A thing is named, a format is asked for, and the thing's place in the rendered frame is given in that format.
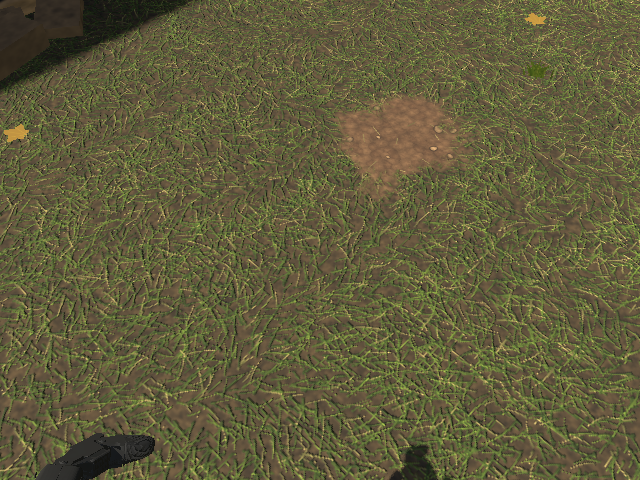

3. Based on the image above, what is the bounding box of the left robot hand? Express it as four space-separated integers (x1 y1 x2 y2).
34 433 155 480

